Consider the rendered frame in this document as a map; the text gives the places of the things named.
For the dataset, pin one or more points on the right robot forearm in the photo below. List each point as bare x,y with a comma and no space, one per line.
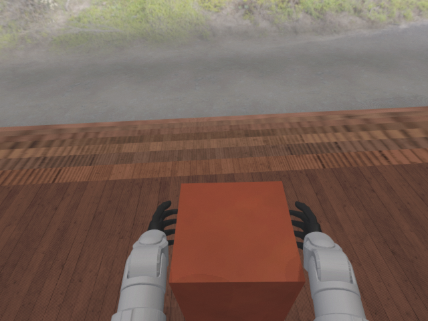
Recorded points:
333,285

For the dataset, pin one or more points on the carton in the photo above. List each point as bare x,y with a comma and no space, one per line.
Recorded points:
235,256

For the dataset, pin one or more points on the robot right hand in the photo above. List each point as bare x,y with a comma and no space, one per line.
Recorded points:
309,223

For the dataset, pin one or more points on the robot left hand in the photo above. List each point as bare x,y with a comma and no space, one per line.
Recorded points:
158,217

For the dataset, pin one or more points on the left robot forearm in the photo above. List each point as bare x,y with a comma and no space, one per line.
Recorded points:
143,286

